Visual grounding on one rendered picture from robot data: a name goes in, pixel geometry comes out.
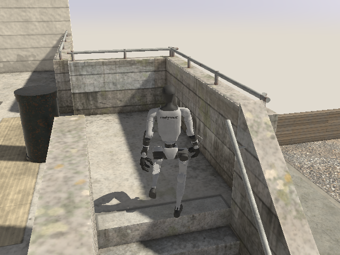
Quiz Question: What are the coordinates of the right robot hand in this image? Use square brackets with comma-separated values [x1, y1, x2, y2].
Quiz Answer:
[188, 147, 200, 158]

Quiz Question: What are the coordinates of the robot right thigh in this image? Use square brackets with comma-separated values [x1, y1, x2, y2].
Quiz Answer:
[177, 148, 189, 183]

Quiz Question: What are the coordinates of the robot right forearm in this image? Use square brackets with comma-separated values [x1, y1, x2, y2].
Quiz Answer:
[189, 128, 199, 149]

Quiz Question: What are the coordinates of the left robot upper arm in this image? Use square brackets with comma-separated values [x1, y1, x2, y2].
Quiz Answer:
[145, 108, 158, 138]

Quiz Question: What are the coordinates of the robot left forearm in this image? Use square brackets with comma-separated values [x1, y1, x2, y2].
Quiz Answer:
[141, 130, 150, 158]

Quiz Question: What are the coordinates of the robot left foot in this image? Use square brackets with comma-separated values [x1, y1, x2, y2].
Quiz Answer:
[149, 188, 156, 199]

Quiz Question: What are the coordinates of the left robot hand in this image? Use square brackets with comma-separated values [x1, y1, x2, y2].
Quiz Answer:
[140, 157, 153, 172]

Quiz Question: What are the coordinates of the right robot upper arm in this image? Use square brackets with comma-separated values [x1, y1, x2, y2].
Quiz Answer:
[180, 107, 194, 136]

